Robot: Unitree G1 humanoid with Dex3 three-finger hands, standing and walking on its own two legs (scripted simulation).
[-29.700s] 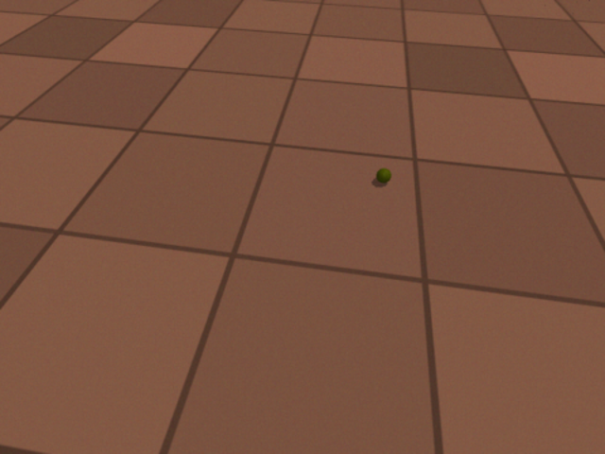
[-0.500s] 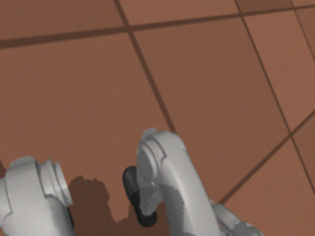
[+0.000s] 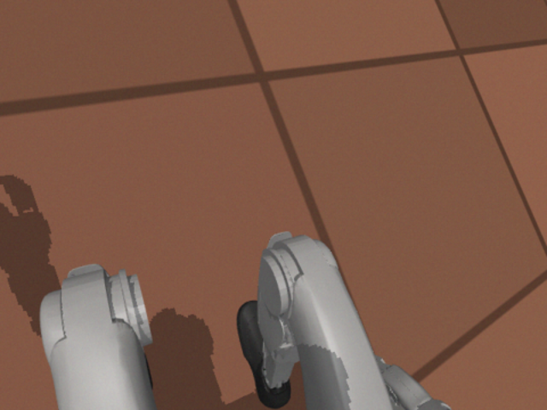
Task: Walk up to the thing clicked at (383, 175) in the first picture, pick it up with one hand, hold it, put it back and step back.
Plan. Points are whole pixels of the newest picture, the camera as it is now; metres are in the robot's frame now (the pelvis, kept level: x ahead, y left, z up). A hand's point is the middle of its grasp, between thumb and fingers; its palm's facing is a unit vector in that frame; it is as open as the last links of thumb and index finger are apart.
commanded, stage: withdraw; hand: left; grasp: from above
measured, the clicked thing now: out of the picture +0.41 +0.38 -0.26
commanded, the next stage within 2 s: home in 0.54 s
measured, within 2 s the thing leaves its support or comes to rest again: neither
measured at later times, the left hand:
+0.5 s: hand out of the picture +0.38 +0.37 -0.08, palm faces -0.47 -0.13 -0.87, open 14.0 cm
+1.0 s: hand out of the picture +0.38 +0.37 -0.06, palm faces -0.30 -0.29 -0.91, open 11.6 cm
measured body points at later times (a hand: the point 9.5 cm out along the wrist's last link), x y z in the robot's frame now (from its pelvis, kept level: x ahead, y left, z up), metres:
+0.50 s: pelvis -0.02 -0.01 +0.05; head +0.19 +0.09 +0.44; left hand +0.40 +0.38 -0.03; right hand +0.10 -0.27 -0.05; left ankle +0.06 +0.13 -0.27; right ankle +0.11 -0.11 -0.27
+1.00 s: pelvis -0.01 +0.00 +0.07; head +0.20 +0.08 +0.46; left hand +0.39 +0.38 -0.01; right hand +0.10 -0.25 -0.05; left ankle +0.06 +0.13 -0.27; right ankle +0.11 -0.11 -0.27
